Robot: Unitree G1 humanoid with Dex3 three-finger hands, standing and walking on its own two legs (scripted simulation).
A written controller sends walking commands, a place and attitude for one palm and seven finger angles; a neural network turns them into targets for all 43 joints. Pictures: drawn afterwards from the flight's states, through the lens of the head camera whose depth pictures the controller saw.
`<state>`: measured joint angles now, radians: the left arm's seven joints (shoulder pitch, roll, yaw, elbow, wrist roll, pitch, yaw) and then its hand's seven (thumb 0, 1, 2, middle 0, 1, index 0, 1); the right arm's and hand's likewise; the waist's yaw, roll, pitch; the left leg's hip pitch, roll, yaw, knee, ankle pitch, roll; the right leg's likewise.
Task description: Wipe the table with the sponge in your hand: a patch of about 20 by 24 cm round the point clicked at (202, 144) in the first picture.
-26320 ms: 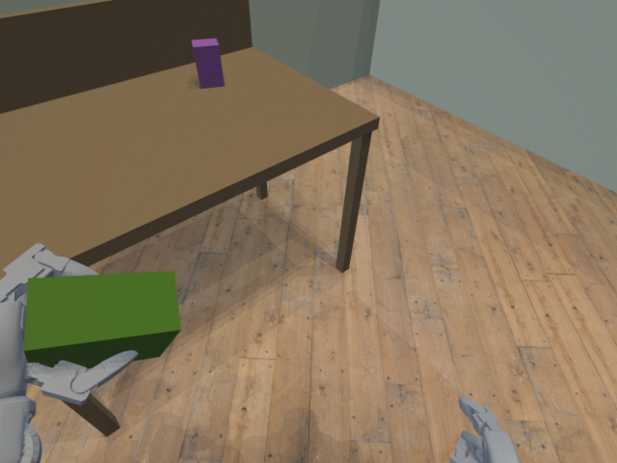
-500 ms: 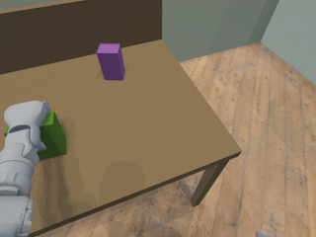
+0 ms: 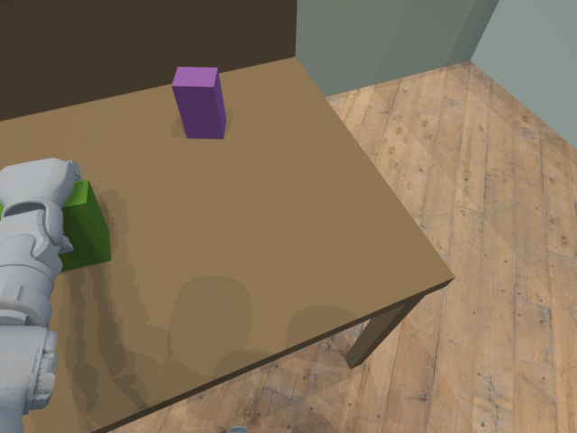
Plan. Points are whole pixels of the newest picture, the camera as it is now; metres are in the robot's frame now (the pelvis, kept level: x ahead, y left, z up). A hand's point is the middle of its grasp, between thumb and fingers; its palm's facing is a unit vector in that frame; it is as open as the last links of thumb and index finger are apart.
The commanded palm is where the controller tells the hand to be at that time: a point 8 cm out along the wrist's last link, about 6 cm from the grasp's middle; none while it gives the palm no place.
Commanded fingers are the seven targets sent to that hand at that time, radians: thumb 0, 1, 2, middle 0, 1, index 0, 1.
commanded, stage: slide across to the middle lane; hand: left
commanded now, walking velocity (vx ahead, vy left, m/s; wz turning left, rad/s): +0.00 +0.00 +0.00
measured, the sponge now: (65, 238) +0.39 +0.36 -0.01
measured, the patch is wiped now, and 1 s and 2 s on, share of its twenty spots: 0.50 0.55 0.60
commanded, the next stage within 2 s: wipe back along the middle lane in 0.62 s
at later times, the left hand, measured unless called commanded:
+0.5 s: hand (90, 197) +0.43 +0.31 +0.05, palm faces -0.13 +0.01 -0.99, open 10.2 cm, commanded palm +0.41 +0.28 +0.10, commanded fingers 0.00 0.10 1.30 -1.20 -1.60 -1.20 -1.60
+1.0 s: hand (116, 205) +0.42 +0.27 +0.04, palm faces -0.09 -0.01 -1.00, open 10.2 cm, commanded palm +0.38 +0.25 +0.08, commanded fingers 0.00 0.10 1.30 -1.20 -1.60 -1.20 -1.60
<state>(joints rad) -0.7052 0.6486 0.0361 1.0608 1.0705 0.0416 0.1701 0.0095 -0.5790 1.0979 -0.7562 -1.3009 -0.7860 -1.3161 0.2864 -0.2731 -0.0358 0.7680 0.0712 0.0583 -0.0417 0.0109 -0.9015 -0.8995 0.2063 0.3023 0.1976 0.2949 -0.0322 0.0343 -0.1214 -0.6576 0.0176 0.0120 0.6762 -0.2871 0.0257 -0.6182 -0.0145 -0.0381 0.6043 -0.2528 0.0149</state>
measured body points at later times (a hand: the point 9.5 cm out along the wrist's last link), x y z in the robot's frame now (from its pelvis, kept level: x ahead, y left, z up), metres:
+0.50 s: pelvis +0.02 +0.00 +0.01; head +0.08 +0.00 +0.46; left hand +0.43 +0.31 +0.10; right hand +0.12 -0.26 -0.12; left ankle +0.02 +0.10 -0.72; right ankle +0.02 -0.14 -0.72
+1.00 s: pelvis +0.03 -0.01 +0.01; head +0.07 -0.02 +0.46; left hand +0.42 +0.27 +0.10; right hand +0.15 -0.27 -0.12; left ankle +0.02 +0.10 -0.72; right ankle +0.02 -0.14 -0.72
